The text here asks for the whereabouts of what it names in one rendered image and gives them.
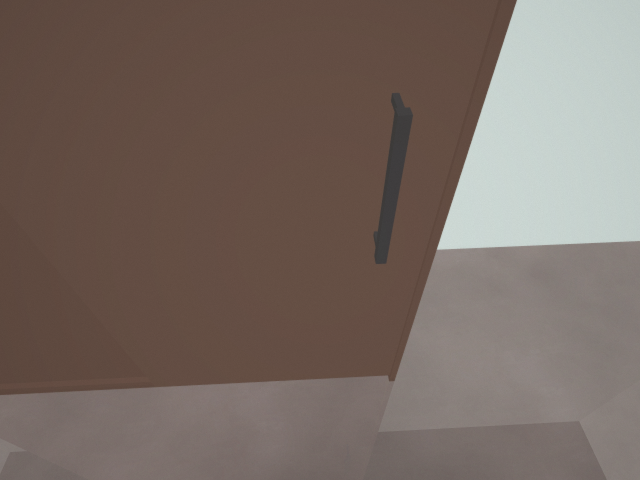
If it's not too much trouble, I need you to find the handle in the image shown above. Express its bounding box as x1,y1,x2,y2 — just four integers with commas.
373,93,413,264

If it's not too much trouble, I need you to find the wardrobe door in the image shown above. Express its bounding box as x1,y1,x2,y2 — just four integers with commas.
0,0,498,387
0,203,146,384

